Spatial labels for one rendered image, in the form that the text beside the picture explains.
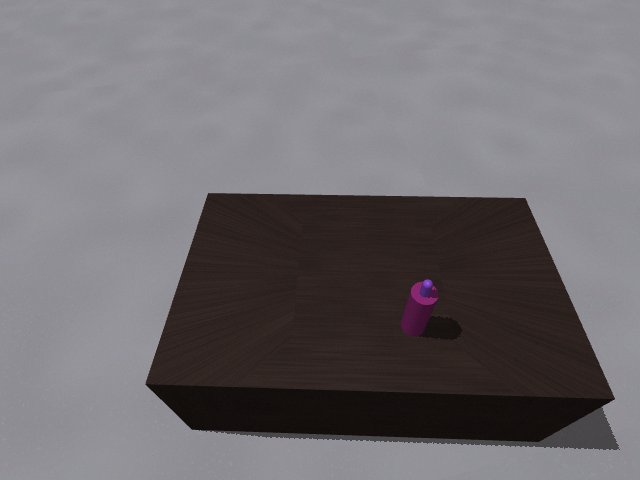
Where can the bottle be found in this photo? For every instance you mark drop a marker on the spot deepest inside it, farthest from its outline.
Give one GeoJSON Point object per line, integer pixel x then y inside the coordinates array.
{"type": "Point", "coordinates": [422, 299]}

